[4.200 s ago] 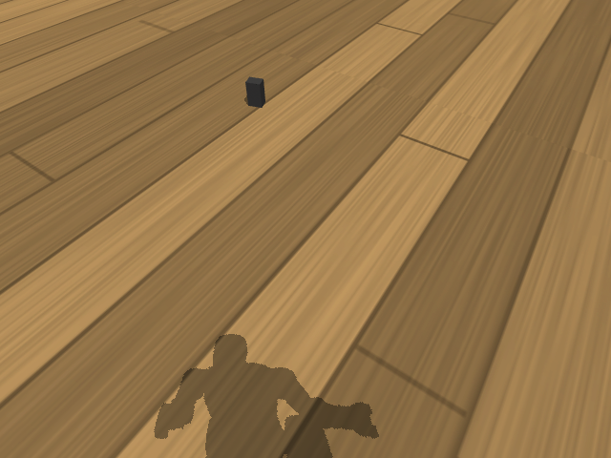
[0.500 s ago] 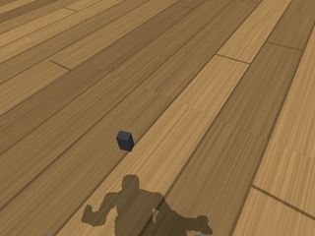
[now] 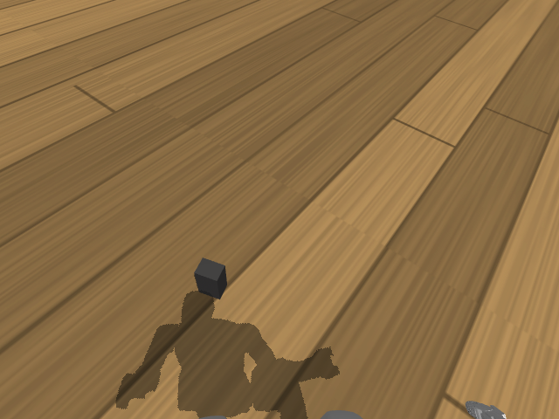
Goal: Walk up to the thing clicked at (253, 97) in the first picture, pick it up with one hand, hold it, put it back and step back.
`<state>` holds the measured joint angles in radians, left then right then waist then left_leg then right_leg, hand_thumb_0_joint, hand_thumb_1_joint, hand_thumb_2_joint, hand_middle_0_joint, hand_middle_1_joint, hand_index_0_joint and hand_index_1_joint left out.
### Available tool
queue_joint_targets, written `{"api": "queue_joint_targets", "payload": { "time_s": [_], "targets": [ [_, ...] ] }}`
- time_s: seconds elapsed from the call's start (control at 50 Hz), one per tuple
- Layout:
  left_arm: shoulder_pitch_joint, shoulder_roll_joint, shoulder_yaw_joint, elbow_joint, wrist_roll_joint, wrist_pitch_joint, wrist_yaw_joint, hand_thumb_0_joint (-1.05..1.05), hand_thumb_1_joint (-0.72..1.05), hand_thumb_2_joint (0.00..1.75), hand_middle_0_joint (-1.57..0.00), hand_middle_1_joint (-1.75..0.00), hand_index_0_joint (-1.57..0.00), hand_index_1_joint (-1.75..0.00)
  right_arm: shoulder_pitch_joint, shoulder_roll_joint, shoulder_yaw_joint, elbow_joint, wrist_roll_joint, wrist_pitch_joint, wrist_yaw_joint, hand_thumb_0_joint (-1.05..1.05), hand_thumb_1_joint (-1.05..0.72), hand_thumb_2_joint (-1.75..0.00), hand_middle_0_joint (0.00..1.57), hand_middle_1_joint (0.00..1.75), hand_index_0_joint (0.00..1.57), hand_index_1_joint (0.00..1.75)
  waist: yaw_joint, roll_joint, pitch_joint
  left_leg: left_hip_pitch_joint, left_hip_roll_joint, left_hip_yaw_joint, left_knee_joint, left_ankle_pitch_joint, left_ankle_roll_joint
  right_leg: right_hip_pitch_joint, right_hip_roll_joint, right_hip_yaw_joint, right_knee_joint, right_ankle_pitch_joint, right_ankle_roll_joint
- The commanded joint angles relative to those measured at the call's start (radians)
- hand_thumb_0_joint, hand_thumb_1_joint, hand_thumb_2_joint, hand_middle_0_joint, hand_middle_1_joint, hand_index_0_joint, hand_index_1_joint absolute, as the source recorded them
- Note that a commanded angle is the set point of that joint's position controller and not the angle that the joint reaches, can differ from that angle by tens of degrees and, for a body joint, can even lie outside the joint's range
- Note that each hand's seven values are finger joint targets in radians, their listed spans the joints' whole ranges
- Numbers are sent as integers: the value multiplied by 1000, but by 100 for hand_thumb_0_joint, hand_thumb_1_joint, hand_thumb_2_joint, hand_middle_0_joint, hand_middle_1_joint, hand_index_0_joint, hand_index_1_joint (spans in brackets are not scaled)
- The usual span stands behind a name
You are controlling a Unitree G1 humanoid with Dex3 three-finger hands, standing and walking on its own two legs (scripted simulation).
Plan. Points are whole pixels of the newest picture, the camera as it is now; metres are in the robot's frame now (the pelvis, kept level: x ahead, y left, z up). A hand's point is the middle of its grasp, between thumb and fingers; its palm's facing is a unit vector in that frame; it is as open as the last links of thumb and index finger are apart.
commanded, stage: walk up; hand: left
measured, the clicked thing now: (211, 279) +0.67 +0.21 -0.69
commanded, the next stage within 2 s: none
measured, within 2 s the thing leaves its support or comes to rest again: neither
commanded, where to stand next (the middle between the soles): +0.33 -0.03 m, yaw -2 degrees
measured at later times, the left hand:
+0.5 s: hand (132, 362) +0.22 +0.23 -0.11, palm faces -0.03 -0.90 -0.43, open 7.4 cm
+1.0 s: hand (145, 317) +0.31 +0.24 -0.16, palm faces -0.07 -0.92 -0.39, open 7.4 cm
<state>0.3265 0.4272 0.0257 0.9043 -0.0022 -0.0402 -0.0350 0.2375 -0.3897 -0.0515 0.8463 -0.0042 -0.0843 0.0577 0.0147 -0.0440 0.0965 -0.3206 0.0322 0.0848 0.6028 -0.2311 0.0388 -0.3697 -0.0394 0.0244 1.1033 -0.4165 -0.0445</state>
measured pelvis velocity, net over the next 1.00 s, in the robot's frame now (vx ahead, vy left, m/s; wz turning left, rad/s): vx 0.25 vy -0.02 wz -0.03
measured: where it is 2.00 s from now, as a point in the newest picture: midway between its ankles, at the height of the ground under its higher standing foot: (273, 398)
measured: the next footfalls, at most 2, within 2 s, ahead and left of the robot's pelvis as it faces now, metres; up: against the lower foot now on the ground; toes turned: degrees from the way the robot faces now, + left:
right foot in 0.30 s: +0.25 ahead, -0.17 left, +0.00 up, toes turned -5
left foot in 0.70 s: +0.34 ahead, +0.11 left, +0.00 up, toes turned +0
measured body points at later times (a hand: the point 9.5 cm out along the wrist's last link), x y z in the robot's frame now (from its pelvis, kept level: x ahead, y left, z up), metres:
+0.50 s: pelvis +0.16 -0.04 +0.01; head +0.18 -0.08 +0.45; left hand +0.22 +0.28 -0.08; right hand +0.22 -0.36 -0.13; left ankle +0.18 +0.10 -0.67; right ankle +0.21 -0.16 -0.73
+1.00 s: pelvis +0.25 -0.02 -0.01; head +0.26 -0.02 +0.44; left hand +0.32 +0.29 -0.13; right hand +0.33 -0.34 -0.13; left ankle +0.30 +0.11 -0.72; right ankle +0.28 -0.15 -0.73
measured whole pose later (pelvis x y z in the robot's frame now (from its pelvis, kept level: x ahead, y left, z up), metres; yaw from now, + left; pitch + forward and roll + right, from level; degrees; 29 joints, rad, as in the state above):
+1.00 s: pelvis +0.25 -0.02 -0.01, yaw -2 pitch -3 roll -1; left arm 0.23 0.39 0.02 0.97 0.02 -0.04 0.00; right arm 0.18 -0.39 -0.02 0.93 0.00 -0.01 0.02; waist 0.01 0.01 0.09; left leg -0.37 0.06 0.03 0.73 -0.35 0.00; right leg -0.33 -0.02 -0.04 0.70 -0.31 0.00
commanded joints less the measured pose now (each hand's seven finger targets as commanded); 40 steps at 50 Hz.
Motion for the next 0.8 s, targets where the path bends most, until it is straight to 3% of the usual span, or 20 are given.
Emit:
{"api": "queue_joint_targets", "payload": {
  "time_s": [0.0,0.08,0.18,0.22,0.26,0.28,0.3,0.32,0.34,0.36,0.42,0.5,0.58,0.62,0.64,0.66,0.68,0.7,0.72,0.78],
  "targets": [
    [92,199,68,-39,-2,-23,3,0,90,90,-20,-30,-20,-30,63,-277,-78,-55,5,-18,-31,0,-90,-90,20,30,20,30,-14,204,-50,135,240,-236,-328,79,164,-154,-66,23,-66,96,32],
    [-7,178,70,-69,11,-22,-16,0,90,90,-20,-30,-20,-30,78,-292,-83,-68,-3,-19,-27,0,-90,-90,20,30,20,30,-41,212,-6,121,237,-198,-365,-14,198,-170,-83,-24,-250,142,52],
    [-67,169,78,-70,12,-36,-26,0,90,90,-20,-30,-20,-30,49,-292,-81,-89,-3,-8,-19,0,-90,-90,20,30,20,30,-33,186,-5,58,215,-160,-328,-100,175,-45,-56,-63,-442,237,38],
    [-27,166,81,-51,12,-42,-23,0,90,90,-20,-30,-20,-30,14,-297,-82,-100,0,0,-19,0,-90,-90,20,30,20,30,1,167,-27,15,226,-160,-259,-118,161,78,-40,-73,-504,257,30],
    [74,204,98,-17,17,-59,-9,0,90,90,-20,-30,-20,-30,35,-241,-58,-104,-3,9,-19,0,-90,-90,20,30,20,30,51,30,-100,-27,153,-90,-19,-25,112,293,6,-79,-589,223,20],
    [159,258,119,-4,24,-69,5,0,90,90,-20,-30,-20,-30,85,-185,-38,-105,-2,9,-20,0,-90,-90,20,30,20,30,89,-150,-150,-118,73,-19,243,-41,78,414,-73,52,-681,64,-7],
    [184,345,134,-31,20,-78,18,0,90,90,-20,-30,-20,-30,114,-131,-18,-124,1,11,-18,0,-90,-90,20,30,20,30,81,-306,-148,-320,-50,-5,481,-297,13,472,-343,534,-842,-67,-104],
    [144,365,128,-41,7,-71,16,0,90,90,-20,-30,-20,-30,57,-242,-51,-103,-8,24,-32,0,-90,-90,20,30,20,30,82,-170,-105,-355,-21,-101,544,-334,8,388,-412,665,-863,-81,-215],
    [86,330,121,-63,-5,-68,18,0,90,90,-20,-30,-20,-30,51,-267,-57,-83,-2,28,-35,0,-90,-90,20,30,20,30,57,-81,-53,-366,25,-155,563,-276,2,336,-389,563,-856,-45,-229],
    [52,301,112,-68,-9,-68,22,0,90,90,-20,-30,-20,-30,59,-257,-57,-61,7,30,-32,0,-90,-90,20,30,20,30,42,-55,-31,-351,42,-168,547,-216,0,299,-334,444,-844,36,-206],
    [1,261,96,-87,0,-68,23,0,90,90,-20,-30,-20,-30,134,-232,-57,-15,-1,39,-16,0,-90,-90,20,30,20,30,-7,-132,-48,-228,62,-123,416,-133,-17,192,-232,195,-825,176,-163],
    [12,269,97,-107,12,-68,23,0,90,90,-20,-30,-20,-30,67,-206,-60,-27,-18,50,1,0,-90,-90,20,30,20,30,14,-126,-27,-198,66,-83,236,-93,-39,144,-221,130,-827,125,-180],
    [-29,245,70,-121,11,-52,34,0,90,90,-20,-30,-20,-30,40,-169,-50,-10,-12,42,-18,0,-90,-90,20,30,20,30,1,-100,-75,-3,30,-40,97,12,-40,55,-219,50,-690,453,-163],
    [-62,234,57,-113,4,-37,40,0,90,90,-20,-30,-20,-30,53,-165,-50,10,-8,35,-29,0,-90,-90,20,30,20,30,-30,-57,-108,128,-2,-23,-27,117,-21,12,-182,4,-560,484,-123],
    [-68,201,44,-112,-1,-30,43,0,90,90,-20,-30,-20,-30,83,-184,-53,27,-10,28,-38,0,-90,-90,20,30,20,30,-49,-8,-128,182,-11,-28,-83,154,-6,0,-140,-26,-466,451,-82],
    [-32,164,31,-125,-2,-26,38,0,90,90,-20,-30,-20,-30,145,-247,-73,31,-17,21,-43,0,-90,-90,20,30,20,30,-64,107,-172,248,81,-148,-134,65,31,-46,-87,-55,-347,257,-46],
    [4,109,14,-126,-9,-20,37,0,90,90,-20,-30,-20,-30,132,-319,-84,11,-23,16,-46,0,-90,-90,20,30,20,30,-46,270,-156,284,278,-479,-252,-25,108,-192,26,-89,-181,-7,13],
    [21,190,41,-91,-3,-6,51,0,90,90,-20,-30,-20,-30,117,-376,-97,4,-1,19,-43,0,-90,-90,20,30,20,30,-59,265,-153,257,388,-623,-291,-85,236,-210,18,-35,-83,-201,8],
    [-5,220,44,-68,3,-4,56,0,90,90,-20,-30,-20,-30,87,-349,-97,3,-2,25,-47,0,-90,-90,20,30,20,30,-47,189,-96,175,367,-589,-287,-97,249,-204,-6,9,-41,-188,11],
    [30,199,48,-23,0,-7,48,0,90,90,-20,-30,-20,-30,5,-294,-69,-13,-9,27,-56,0,-90,-90,20,30,20,30,-8,231,-80,100,256,-342,-216,68,184,-128,-45,3,-181,-96,8]
  ]
}}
